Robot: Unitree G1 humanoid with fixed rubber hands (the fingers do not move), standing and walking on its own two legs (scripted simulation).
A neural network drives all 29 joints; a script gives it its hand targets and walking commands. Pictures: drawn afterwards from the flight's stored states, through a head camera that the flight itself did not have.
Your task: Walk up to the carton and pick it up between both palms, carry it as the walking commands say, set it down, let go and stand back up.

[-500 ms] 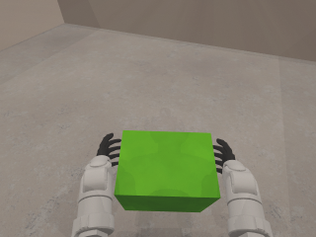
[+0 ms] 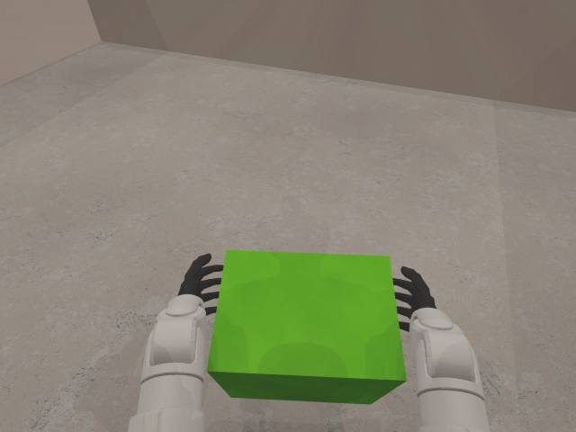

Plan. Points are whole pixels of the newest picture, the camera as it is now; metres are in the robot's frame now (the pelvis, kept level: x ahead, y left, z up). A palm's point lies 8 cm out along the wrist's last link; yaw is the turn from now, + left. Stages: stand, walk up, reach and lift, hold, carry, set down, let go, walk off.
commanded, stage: reach and lift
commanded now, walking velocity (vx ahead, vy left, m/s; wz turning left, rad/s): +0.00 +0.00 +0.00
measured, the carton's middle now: (303, 332) +0.29 +0.00 -0.05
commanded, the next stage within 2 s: hold in 0.58 s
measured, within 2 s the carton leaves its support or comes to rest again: neither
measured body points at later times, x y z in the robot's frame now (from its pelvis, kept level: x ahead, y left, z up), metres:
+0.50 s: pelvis -0.01 +0.01 +0.00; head -0.05 +0.02 +0.45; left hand +0.28 +0.18 +0.03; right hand +0.27 -0.15 +0.02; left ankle +0.01 +0.14 -0.75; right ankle -0.01 -0.13 -0.75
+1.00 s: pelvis -0.01 +0.01 +0.00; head -0.04 +0.01 +0.45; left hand +0.29 +0.18 +0.04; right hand +0.28 -0.16 +0.03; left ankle +0.01 +0.14 -0.75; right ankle -0.01 -0.13 -0.75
